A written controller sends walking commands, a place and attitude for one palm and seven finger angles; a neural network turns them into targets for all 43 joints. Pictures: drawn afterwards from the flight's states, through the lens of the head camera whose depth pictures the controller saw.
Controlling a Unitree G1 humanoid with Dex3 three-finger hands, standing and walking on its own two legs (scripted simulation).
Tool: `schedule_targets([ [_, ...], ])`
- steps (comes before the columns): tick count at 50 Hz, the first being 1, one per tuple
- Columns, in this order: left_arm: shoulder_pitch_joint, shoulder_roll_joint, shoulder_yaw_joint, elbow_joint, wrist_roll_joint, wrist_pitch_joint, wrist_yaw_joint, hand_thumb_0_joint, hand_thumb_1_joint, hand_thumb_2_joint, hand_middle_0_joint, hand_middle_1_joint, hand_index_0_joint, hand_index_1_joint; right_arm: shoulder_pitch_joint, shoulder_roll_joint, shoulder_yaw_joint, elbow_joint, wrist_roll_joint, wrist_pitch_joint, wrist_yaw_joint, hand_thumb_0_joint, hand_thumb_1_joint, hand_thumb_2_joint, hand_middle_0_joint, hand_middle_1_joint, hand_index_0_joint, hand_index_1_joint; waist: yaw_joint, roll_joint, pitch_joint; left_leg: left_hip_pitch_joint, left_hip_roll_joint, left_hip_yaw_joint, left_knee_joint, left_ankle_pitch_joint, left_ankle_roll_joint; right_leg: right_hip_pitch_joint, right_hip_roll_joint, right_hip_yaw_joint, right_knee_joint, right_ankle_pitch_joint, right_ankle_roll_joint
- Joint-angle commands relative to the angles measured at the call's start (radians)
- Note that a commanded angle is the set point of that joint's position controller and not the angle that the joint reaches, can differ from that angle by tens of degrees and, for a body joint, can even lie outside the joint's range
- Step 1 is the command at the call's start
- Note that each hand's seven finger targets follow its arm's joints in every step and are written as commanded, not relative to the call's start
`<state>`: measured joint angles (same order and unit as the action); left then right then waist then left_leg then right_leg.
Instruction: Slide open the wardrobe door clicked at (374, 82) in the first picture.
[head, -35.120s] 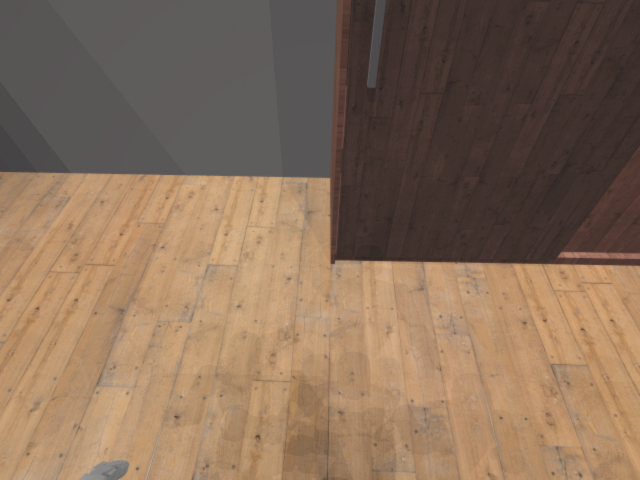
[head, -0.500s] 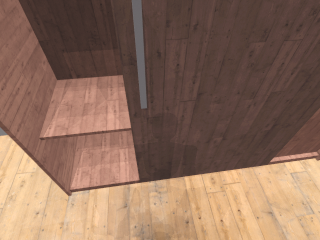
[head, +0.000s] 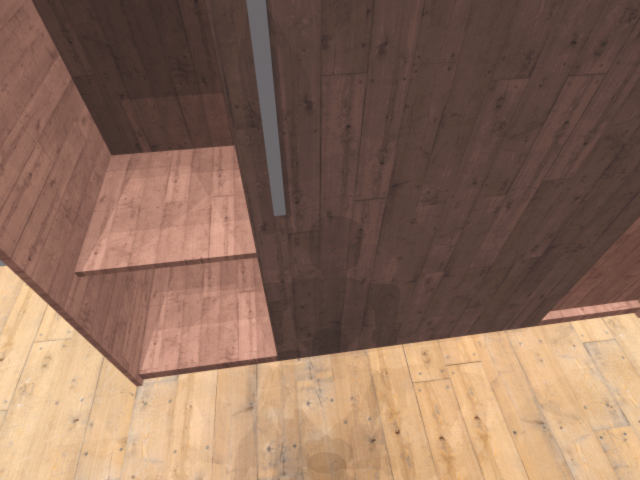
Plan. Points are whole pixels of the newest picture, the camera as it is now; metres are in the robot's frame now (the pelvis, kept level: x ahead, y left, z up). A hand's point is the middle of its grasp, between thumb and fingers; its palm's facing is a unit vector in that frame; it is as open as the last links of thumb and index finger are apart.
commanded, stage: look to check the result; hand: left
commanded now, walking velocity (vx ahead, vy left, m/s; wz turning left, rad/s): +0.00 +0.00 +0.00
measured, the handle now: (269, 117) +0.53 +0.10 +0.17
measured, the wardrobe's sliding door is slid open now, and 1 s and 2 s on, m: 0.43 0.43 0.43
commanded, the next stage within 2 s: stand and wait in 0.20 s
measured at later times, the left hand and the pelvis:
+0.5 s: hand out of the picture +0.04 +0.18 -0.17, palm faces +0.01 -0.97 -0.25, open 7.4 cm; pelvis +0.01 -0.02 +0.00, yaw +0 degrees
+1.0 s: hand out of the picture +0.07 +0.19 -0.16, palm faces +0.00 -0.96 -0.29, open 7.4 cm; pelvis +0.01 -0.03 +0.00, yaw +0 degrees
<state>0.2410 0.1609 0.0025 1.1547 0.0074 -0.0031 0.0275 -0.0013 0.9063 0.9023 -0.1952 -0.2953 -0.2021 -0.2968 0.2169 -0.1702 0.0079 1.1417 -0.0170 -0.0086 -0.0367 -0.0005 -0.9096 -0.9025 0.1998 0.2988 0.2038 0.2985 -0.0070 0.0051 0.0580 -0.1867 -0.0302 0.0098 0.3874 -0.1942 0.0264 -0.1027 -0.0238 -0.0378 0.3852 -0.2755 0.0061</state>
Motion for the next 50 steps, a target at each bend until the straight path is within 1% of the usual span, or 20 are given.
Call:
schedule_targets([
  [1,0.05,0.13,0.017,-0.026,-0.001,-0.016,0.005,0.0,0.9,0.9,-0.2,-0.3,-0.2,-0.3,0.036,-0.125,-0.024,-0.032,0.004,-0.011,-0.008,0.0,-0.9,-0.9,0.2,0.3,0.2,0.3,0.002,-0.01,-0.038,0.054,0.122,-0.099,-0.045,0.214,0.018,-0.04,-0.09,0.078,-0.064,0.185,-0.032],
  [4,0.041,0.138,0.019,-0.031,-0.001,-0.016,0.005,0.0,0.9,0.9,-0.2,-0.3,-0.2,-0.3,0.028,-0.13,-0.024,-0.035,0.005,-0.008,-0.008,0.0,-0.9,-0.9,0.2,0.3,0.2,0.3,0.002,-0.016,-0.026,0.052,0.125,-0.097,-0.045,0.211,0.016,-0.042,-0.088,0.075,-0.071,0.187,-0.034],
  [5,0.037,0.133,0.018,-0.028,-0.001,-0.015,0.005,0.0,0.9,0.9,-0.2,-0.3,-0.2,-0.3,0.022,-0.13,-0.024,-0.032,0.003,-0.008,-0.008,0.0,-0.9,-0.9,0.2,0.3,0.2,0.3,0.0,0.0,-0.023,0.052,0.123,-0.097,-0.05,0.2,0.014,-0.047,-0.089,0.082,-0.071,0.18,-0.035],
  [6,0.032,0.139,0.019,-0.029,-0.001,-0.015,0.004,0.0,0.9,0.9,-0.2,-0.3,-0.2,-0.3,0.019,-0.135,-0.025,-0.034,0.003,-0.008,-0.008,0.0,-0.9,-0.9,0.2,0.3,0.2,0.3,0.0,-0.004,-0.016,0.05,0.124,-0.098,-0.051,0.199,0.013,-0.049,-0.088,0.081,-0.072,0.179,-0.034],
  [8,0.026,0.147,0.021,-0.032,-0.002,-0.016,0.003,0.0,0.9,0.9,-0.2,-0.3,-0.2,-0.3,0.015,-0.146,-0.025,-0.034,0.002,-0.009,-0.008,0.0,-0.9,-0.9,0.2,0.3,0.2,0.3,0.0,0.003,-0.026,0.055,0.126,-0.101,-0.055,0.199,0.014,-0.045,-0.086,0.087,-0.074,0.175,-0.036],
  [9,0.025,0.15,0.021,-0.032,0.0,-0.016,0.003,0.0,0.9,0.9,-0.2,-0.3,-0.2,-0.3,0.013,-0.14,-0.024,-0.036,0.005,-0.008,-0.007,0.0,-0.9,-0.9,0.2,0.3,0.2,0.3,0.002,-0.008,-0.025,0.053,0.128,-0.099,-0.055,0.194,0.014,-0.042,-0.087,0.081,-0.079,0.169,-0.035],
  [11,0.017,0.154,0.022,-0.036,-0.002,-0.018,0.002,0.0,0.9,0.9,-0.2,-0.3,-0.2,-0.3,0.008,-0.151,-0.025,-0.038,0.003,-0.011,-0.007,0.0,-0.9,-0.9,0.2,0.3,0.2,0.3,0.001,-0.003,-0.042,0.059,0.127,-0.1,-0.052,0.214,0.012,-0.032,-0.09,0.085,-0.073,0.196,-0.035],
  [14,0.008,0.165,0.026,-0.039,0.0,-0.019,0.002,0.0,0.9,0.9,-0.2,-0.3,-0.2,-0.3,-0.002,-0.159,-0.026,-0.041,0.004,-0.011,-0.007,0.0,-0.9,-0.9,0.2,0.3,0.2,0.3,0.002,-0.009,-0.037,0.063,0.13,-0.097,-0.052,0.226,0.011,-0.03,-0.09,0.082,-0.077,0.213,-0.037],
  [18,-0.006,0.179,0.029,-0.042,-0.002,-0.022,0.001,0.0,0.9,0.9,-0.2,-0.3,-0.2,-0.3,-0.015,-0.177,-0.028,-0.041,0.002,-0.013,-0.007,0.0,-0.9,-0.9,0.2,0.3,0.2,0.3,0.001,-0.003,-0.055,0.075,0.133,-0.098,-0.052,0.247,0.011,-0.017,-0.094,0.088,-0.075,0.244,-0.04],
  [20,-0.012,0.181,0.029,-0.044,-0.002,-0.022,0.001,0.0,0.9,0.9,-0.2,-0.3,-0.2,-0.3,-0.016,-0.174,-0.028,-0.042,0.002,-0.012,-0.006,0.0,-0.9,-0.9,0.2,0.3,0.2,0.3,0.001,-0.019,-0.061,0.078,0.133,-0.094,-0.05,0.252,0.008,-0.01,-0.096,0.084,-0.074,0.264,-0.04],
  [25,-0.028,0.2,0.033,-0.048,-0.002,-0.024,0.001,0.0,0.9,0.9,-0.2,-0.3,-0.2,-0.3,-0.029,-0.19,-0.03,-0.045,0.002,-0.011,-0.005,0.0,-0.9,-0.9,0.2,0.3,0.2,0.3,0.001,-0.017,-0.051,0.079,0.135,-0.092,-0.053,0.251,0.005,-0.008,-0.099,0.089,-0.082,0.282,-0.042],
  [29,-0.038,0.217,0.038,-0.055,-0.001,-0.026,0.0,0.0,0.9,0.9,-0.2,-0.3,-0.2,-0.3,-0.04,-0.205,-0.032,-0.049,0.003,-0.012,-0.006,0.0,-0.9,-0.9,0.2,0.3,0.2,0.3,0.003,-0.009,-0.071,0.092,0.139,-0.091,-0.05,0.264,0.005,0.007,-0.1,0.09,-0.085,0.298,-0.045],
  [35,-0.062,0.233,0.038,-0.058,-0.003,-0.025,-0.002,0.0,0.9,0.9,-0.2,-0.3,-0.2,-0.3,-0.055,-0.222,-0.032,-0.05,0.001,-0.011,-0.003,0.0,-0.9,-0.9,0.2,0.3,0.2,0.3,0.002,-0.008,-0.054,0.083,0.139,-0.091,-0.062,0.244,-0.001,0.004,-0.101,0.093,-0.092,0.288,-0.046],
  [38,-0.07,0.245,0.04,-0.061,-0.003,-0.027,-0.004,0.0,0.9,0.9,-0.2,-0.3,-0.2,-0.3,-0.067,-0.24,-0.035,-0.053,0.001,-0.012,-0.003,0.0,-0.9,-0.9,0.2,0.3,0.2,0.3,0.001,-0.005,-0.067,0.098,0.141,-0.094,-0.061,0.251,0.0,0.004,-0.101,0.102,-0.096,0.295,-0.048],
  [39,-0.073,0.247,0.042,-0.064,-0.001,-0.028,-0.003,0.0,0.9,0.9,-0.2,-0.3,-0.2,-0.3,-0.062,-0.233,-0.034,-0.053,0.002,-0.011,-0.003,0.0,-0.9,-0.9,0.2,0.3,0.2,0.3,0.002,-0.018,-0.067,0.095,0.144,-0.091,-0.062,0.252,0.0,0.011,-0.098,0.097,-0.097,0.299,-0.048],
  [40,-0.076,0.249,0.042,-0.063,-0.002,-0.028,-0.003,0.0,0.9,0.9,-0.2,-0.3,-0.2,-0.3,-0.067,-0.239,-0.034,-0.054,0.002,-0.012,-0.002,0.0,-0.9,-0.9,0.2,0.3,0.2,0.3,0.002,-0.008,-0.072,0.098,0.144,-0.089,-0.061,0.265,-0.001,0.016,-0.103,0.097,-0.094,0.318,-0.047],
  [44,-0.08,0.261,0.045,-0.067,-0.001,-0.03,-0.003,0.0,0.9,0.9,-0.2,-0.3,-0.2,-0.3,-0.076,-0.248,-0.036,-0.06,0.003,-0.011,-0.003,0.0,-0.9,-0.9,0.2,0.3,0.2,0.3,0.003,-0.025,-0.076,0.106,0.145,-0.087,-0.056,0.267,-0.002,0.019,-0.104,0.097,-0.1,0.341,-0.046],
  [47,-0.089,0.272,0.045,-0.069,-0.003,-0.031,-0.003,0.0,0.9,0.9,-0.2,-0.3,-0.2,-0.3,-0.082,-0.261,-0.037,-0.06,0.002,-0.012,-0.002,0.0,-0.9,-0.9,0.2,0.3,0.2,0.3,0.002,-0.012,-0.085,0.11,0.146,-0.087,-0.056,0.274,-0.005,0.027,-0.107,0.101,-0.098,0.361,-0.046],
  [49,-0.094,0.273,0.047,-0.072,-0.001,-0.03,-0.003,0.0,0.9,0.9,-0.2,-0.3,-0.2,-0.3,-0.083,-0.257,-0.038,-0.062,0.003,-0.009,-0.003,0.0,-0.9,-0.9,0.2,0.3,0.2,0.3,0.002,-0.032,-0.065,0.104,0.146,-0.087,-0.059,0.265,-0.005,0.021,-0.104,0.095,-0.104,0.355,-0.045],
  [50,-0.096,0.276,0.045,-0.072,-0.002,-0.029,-0.003,0.0,0.9,0.9,-0.2,-0.3,-0.2,-0.3,-0.082,-0.265,-0.038,-0.061,0.002,-0.01,-0.002,0.0,-0.9,-0.9,0.2,0.3,0.2,0.3,0.0,-0.017,-0.078,0.107,0.148,-0.085,-0.06,0.264,-0.006,0.026,-0.106,0.101,-0.102,0.354,-0.046],
])
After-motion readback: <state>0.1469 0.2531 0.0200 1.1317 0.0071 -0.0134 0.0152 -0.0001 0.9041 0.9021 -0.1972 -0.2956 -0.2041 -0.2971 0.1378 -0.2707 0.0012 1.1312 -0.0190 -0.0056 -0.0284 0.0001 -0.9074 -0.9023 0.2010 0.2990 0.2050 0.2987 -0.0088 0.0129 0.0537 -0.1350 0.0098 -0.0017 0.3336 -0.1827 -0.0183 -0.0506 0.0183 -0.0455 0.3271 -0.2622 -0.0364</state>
